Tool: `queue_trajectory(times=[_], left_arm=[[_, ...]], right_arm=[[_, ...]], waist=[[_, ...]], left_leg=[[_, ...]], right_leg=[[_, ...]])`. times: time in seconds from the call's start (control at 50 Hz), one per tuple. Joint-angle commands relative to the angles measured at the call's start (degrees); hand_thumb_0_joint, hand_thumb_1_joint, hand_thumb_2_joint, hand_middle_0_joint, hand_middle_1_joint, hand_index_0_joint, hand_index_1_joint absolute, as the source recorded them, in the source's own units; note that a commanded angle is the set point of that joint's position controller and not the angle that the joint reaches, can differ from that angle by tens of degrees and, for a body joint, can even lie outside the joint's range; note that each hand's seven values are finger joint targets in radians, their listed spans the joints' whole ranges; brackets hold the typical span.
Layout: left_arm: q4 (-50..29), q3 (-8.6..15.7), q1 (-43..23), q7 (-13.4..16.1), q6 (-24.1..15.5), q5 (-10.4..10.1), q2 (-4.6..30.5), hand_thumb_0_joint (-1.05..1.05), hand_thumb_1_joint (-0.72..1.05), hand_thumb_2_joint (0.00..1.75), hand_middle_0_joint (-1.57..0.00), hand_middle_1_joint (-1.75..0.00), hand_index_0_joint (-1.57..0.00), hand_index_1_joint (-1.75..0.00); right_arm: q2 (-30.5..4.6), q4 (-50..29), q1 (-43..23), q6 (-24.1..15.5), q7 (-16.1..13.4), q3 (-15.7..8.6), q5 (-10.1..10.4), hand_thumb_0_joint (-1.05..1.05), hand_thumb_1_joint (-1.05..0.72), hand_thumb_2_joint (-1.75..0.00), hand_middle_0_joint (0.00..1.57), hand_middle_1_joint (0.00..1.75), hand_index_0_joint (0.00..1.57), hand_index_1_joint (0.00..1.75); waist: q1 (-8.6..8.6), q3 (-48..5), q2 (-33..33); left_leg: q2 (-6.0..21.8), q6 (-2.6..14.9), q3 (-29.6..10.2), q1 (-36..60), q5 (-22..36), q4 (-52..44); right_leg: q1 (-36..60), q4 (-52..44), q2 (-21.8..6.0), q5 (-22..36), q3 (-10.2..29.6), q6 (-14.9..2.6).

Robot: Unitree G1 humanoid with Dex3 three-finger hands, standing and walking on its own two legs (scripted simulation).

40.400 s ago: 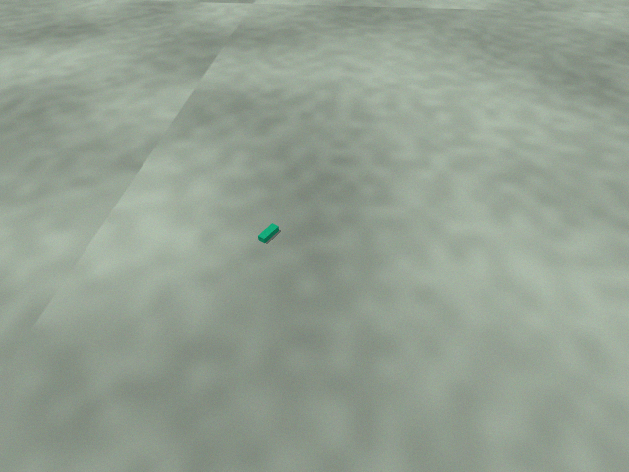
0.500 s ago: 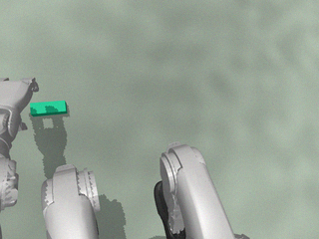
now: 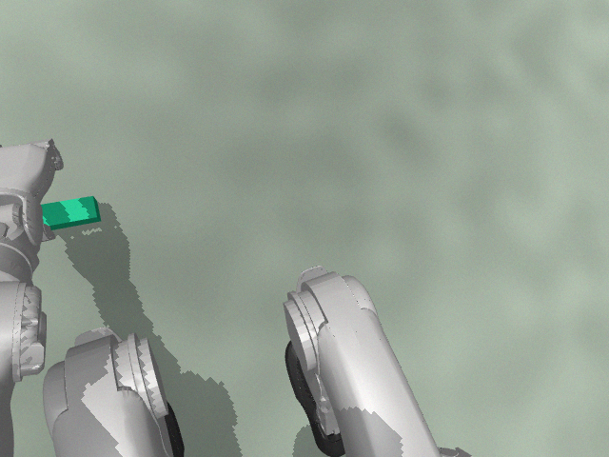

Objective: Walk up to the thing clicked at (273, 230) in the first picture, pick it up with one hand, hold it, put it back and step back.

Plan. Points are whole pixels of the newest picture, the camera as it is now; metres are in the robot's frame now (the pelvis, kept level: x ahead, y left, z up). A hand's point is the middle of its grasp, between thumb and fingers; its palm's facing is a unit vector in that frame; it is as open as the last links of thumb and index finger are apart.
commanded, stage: approach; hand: left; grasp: from above
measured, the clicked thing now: (63, 214) +0.51 +0.24 -0.31
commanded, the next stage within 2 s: close in in 0.06 s
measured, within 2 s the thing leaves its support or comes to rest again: neither
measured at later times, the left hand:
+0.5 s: hand (39, 210) +0.49 +0.24 -0.21, palm faces -0.49 -0.04 -0.87, open 11.0 cm
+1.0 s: hand (56, 213) +0.50 +0.23 -0.26, palm faces -0.47 -0.06 -0.88, open 11.4 cm
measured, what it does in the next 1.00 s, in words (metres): stands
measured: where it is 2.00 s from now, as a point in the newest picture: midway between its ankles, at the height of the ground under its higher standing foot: (250, 449)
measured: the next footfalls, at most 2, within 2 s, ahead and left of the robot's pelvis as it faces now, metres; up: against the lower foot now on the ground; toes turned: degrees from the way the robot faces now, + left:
none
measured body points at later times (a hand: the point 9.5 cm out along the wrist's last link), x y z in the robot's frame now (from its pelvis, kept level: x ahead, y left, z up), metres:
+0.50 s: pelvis +0.00 +0.01 +0.00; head +0.26 +0.09 +0.35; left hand +0.51 +0.24 -0.16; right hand +0.03 -0.26 -0.08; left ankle +0.07 +0.14 -0.29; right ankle +0.11 -0.13 -0.29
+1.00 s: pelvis +0.01 +0.01 -0.01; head +0.30 +0.10 +0.32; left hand +0.52 +0.23 -0.21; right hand +0.01 -0.24 -0.08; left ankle +0.07 +0.14 -0.29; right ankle +0.11 -0.12 -0.29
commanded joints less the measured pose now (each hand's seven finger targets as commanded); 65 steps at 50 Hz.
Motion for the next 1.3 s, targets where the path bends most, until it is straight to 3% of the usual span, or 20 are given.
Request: queue_trajectory(times=[0.0,0.1,0.24,0.34,0.48,0.54,0.66,0.7,0.78,0.8,0.84,0.92,0.94,1.0,1.02,1.04,1.06,1.08,1.14,1.28], left_arm=[[-15.48,0.65,-22.95,-0.29,-4.02,-1.01,14.45,0.0,-0.08,0.64,-0.41,-0.77,-0.44,-0.73],[-17.97,-1.26,-22.99,0.29,-8.43,0.71,11.97,0.0,-0.06,0.69,-0.4,-0.83,-0.44,-0.79],[-6.68,-3.55,-20.16,3.46,-6.77,2.8,8.59,0.0,-0.07,0.77,-0.38,-0.87,-0.42,-0.82],[-5.65,-2.64,-20.23,4.88,-4.72,4.2,11.03,0.0,-0.05,0.76,-0.41,-0.79,-0.43,-0.77],[-0.49,-2.12,-21.5,7.1,-5.18,4.19,11.61,0.0,-0.16,0.71,-0.33,-0.77,-0.35,-0.75],[-2.32,-0.53,-23.46,8.57,-6.35,4.89,15.57,0.0,-0.16,0.71,-0.35,-0.74,-0.36,-0.73],[-0.15,-0.29,-21.57,12.47,-7.04,6.12,16.58,0.0,-0.12,0.69,-0.37,-0.72,-0.39,-0.7],[2.16,-0.85,-20.14,13.4,-6.64,5.52,16.08,0.0,-0.11,0.67,-0.37,-0.72,-0.39,-0.7],[-0.14,-0.22,-20.63,14.67,-5.57,4.98,17.27,0.0,-0.09,0.68,-0.4,-0.69,-0.41,-0.67],[1.43,-0.47,-19.84,14.78,-5.22,5.36,16.65,0.0,-0.09,0.68,-0.4,-0.7,-0.41,-0.68],[0.14,0.3,-19.72,15.13,-4.88,4.77,18.16,0.0,-0.09,0.67,-0.4,-0.69,-0.41,-0.67],[4.65,-0.38,-17.52,14.23,-4.15,4.31,16.73,0.0,-0.05,0.62,-0.42,-0.65,-0.44,-0.63],[1.7,0.69,-19.79,14.31,-4.39,4.15,19.38,0.0,-0.06,0.63,-0.42,-0.66,-0.43,-0.64],[4.7,0.1,-17.62,13.84,-4.38,3.71,18.02,0.0,-0.05,0.6,-0.43,-0.64,-0.45,-0.62],[4.26,1.55,-17.31,14.04,-4.6,3.57,20.71,0.0,-0.05,0.61,-0.44,-0.64,-0.46,-0.63],[2.32,0.05,-18.98,13.7,-4.96,3.79,19.26,0.0,-0.04,0.6,-0.45,-0.63,-0.46,-0.62],[1.72,2.05,-18.18,14.05,-5.07,3.54,21.27,0.0,-0.05,0.6,-0.45,-0.63,-0.46,-0.61],[1.17,0.38,-18.63,13.96,-5.15,4.08,19.03,0.0,-0.04,0.58,-0.45,-0.63,-0.47,-0.61],[3.92,1.72,-16.83,14.28,-5.6,4.2,20.02,0.0,-0.04,0.58,-0.44,-0.63,-0.45,-0.61],[3.53,-0.01,-18.47,15.22,-6.65,4.17,18.28,0.0,-0.04,0.59,-0.46,-0.61,-0.47,-0.6]], right_arm=[[-15.15,0.16,12.07,-0.3,-1.28,-5.67,-0.82,0.0,-0.91,-0.9,0.2,0.3,0.2,0.3],[-15.38,0.78,13.02,-0.65,-1.54,-6.6,-1.37,0.0,-0.9,-0.89,0.2,0.3,0.2,0.3],[-15.35,1.78,13.32,-0.93,-0.93,-5.84,-1.75,0.0,-0.9,-0.89,0.2,0.3,0.2,0.3],[-15.63,1.06,11.87,-0.81,-0.66,-5.09,-1.78,0.0,-0.89,-0.89,0.2,0.3,0.2,0.3],[-16.45,0.21,10.87,-2.18,-0.45,-3.69,-2.59,0.0,-0.9,-0.9,0.2,0.3,0.2,0.3],[-17.17,-0.44,11.02,-3.19,-0.29,-2.89,-2.93,0.0,-0.9,-0.9,0.2,0.3,0.2,0.3],[-17.84,-0.38,10.06,-5.19,0.55,-1.48,-4.4,0.0,-0.9,-0.9,0.2,0.3,0.2,0.3],[-17.72,-0.4,9.55,-5.78,1.13,-0.91,-4.98,0.0,-0.9,-0.9,0.2,0.3,0.2,0.3],[-18.26,0.33,9.46,-6.63,2.25,-0.6,-5.12,0.0,-0.9,-0.9,0.2,0.3,0.2,0.3],[-18.68,0.38,10.02,-6.95,2.79,-0.36,-5.35,0.0,-0.9,-0.9,0.2,0.3,0.2,0.3],[-18.87,0.46,10.04,-7.13,3.2,-0.18,-5.11,0.0,-0.9,-0.9,0.2,0.3,0.2,0.3],[-19.7,0.24,9.64,-7.85,4.42,0.06,-5.59,0.0,-0.9,-0.9,0.2,0.3,0.2,0.3],[-20.17,-0.13,10.04,-7.85,4.37,0.25,-5.48,0.0,-0.9,-0.9,0.2,0.3,0.2,0.3],[-20.62,-0.29,9.59,-8.7,5.14,0.47,-5.59,0.0,-0.9,-0.9,0.2,0.3,0.2,0.3],[-20.9,-0.88,9.15,-8.63,5.11,0.46,-5.58,0.0,-0.9,-0.9,0.2,0.3,0.2,0.3],[-20.74,-0.93,9.41,-8.8,5.15,0.62,-5.3,0.0,-0.9,-0.9,0.2,0.3,0.2,0.3],[-20.96,-1.03,9.67,-8.78,5.14,0.35,-5.38,0.0,-0.9,-0.9,0.2,0.3,0.2,0.3],[-20.35,-0.93,9.61,-9.05,5.41,0.58,-5.54,0.0,-0.9,-0.9,0.2,0.3,0.2,0.3],[-21.04,-1.04,9.43,-9.33,5.73,0.81,-5.69,0.0,-0.9,-0.9,0.2,0.3,0.2,0.3],[-21.03,-0.26,8.62,-9.67,6.16,1.26,-6.19,0.0,-0.9,-0.9,0.2,0.3,0.2,0.3]], waist=[[-1.11,-41.68,15.57],[-1.69,-40.98,19.61],[-1.89,-38.27,18.07],[-0.9,-38.86,20.45],[-4.8,-32.75,17.57],[-4.42,-35.03,19.52],[-5.17,-35.34,22.67],[-5.96,-33.12,21.66],[-5.6,-35.38,24.36],[-6.64,-34.11,24.26],[-5.67,-35.62,24.55],[-7.12,-30.45,21.75],[-6.7,-32.78,22.89],[-6.84,-28.83,21.34],[-6.61,-30.31,20.17],[-6.81,-30.58,21.53],[-6.33,-33.03,22.36],[-6.5,-32.96,24.45],[-7.52,-30.21,22.7],[-8.49,-29.03,24.09]], left_leg=[[-0.14,3.95,6.91,22.15,10.17,-10.96],[-0.32,2.77,6.36,26.42,8.15,-11.37],[-0.32,3.29,5.98,26.08,10.89,-12.24],[-0.2,3.09,6.02,28.73,14.47,-12.62],[0.1,3.73,5.55,24.32,10.21,-11.25],[0.25,3.48,5.17,26.15,10.02,-11.2],[0.69,3.11,4.83,27.79,9.28,-10.11],[0.95,3.27,4.65,25.66,8.13,-9.92],[1.55,2.82,4.06,28.87,12.21,-9.47],[1.41,2.88,4.12,28.56,13.11,-8.87],[1.6,2.78,3.82,28.99,14.68,-9.11],[1.53,2.98,3.32,26.38,13.19,-8.38],[1.65,2.91,3.0,27.58,14.21,-8.88],[1.5,3.01,3.06,25.37,12.53,-8.37],[1.69,3.12,2.84,24.98,12.08,-8.66],[1.63,3.07,2.92,25.57,12.52,-8.15],[1.64,2.88,2.66,27.73,13.52,-8.93],[1.76,2.51,2.58,29.17,14.66,-9.11],[1.89,2.48,2.0,27.87,14.29,-8.34],[2.21,2.15,1.33,28.49,13.95,-8.55]], right_leg=[[27.67,-13.76,0.55,10.92,-6.06,-5.49],[23.05,-13.56,0.4,8.15,-7.33,-5.92],[21.49,-12.65,0.43,13.23,-8.56,-5.21],[21.7,-11.39,0.53,16.28,-8.52,-5.53],[20.58,-11.96,0.8,12.91,-8.51,-5.3],[21.49,-11.59,0.77,12.11,-8.92,-5.32],[21.51,-10.18,0.94,12.47,-9.85,-5.15],[22.42,-10.44,1.28,12.06,-9.61,-4.97],[23.14,-9.69,1.75,15.96,-10.4,-5.01],[23.35,-9.22,1.6,16.91,-10.61,-4.93],[24.48,-9.31,1.9,18.27,-10.67,-4.94],[22.82,-9.2,1.98,16.77,-11.43,-4.77],[24.45,-9.65,2.09,17.38,-11.41,-4.75],[23.19,-9.65,2.01,15.79,-11.64,-4.89],[25.36,-10.1,2.32,15.55,-11.56,-4.64],[24.97,-9.92,2.25,15.85,-11.32,-4.83],[26.61,-9.87,2.1,16.59,-11.56,-4.71],[25.83,-9.05,2.07,17.34,-11.75,-4.9],[24.74,-9.08,2.02,17.13,-12.6,-4.75],[24.16,-8.9,2.21,17.22,-13.24,-4.75]])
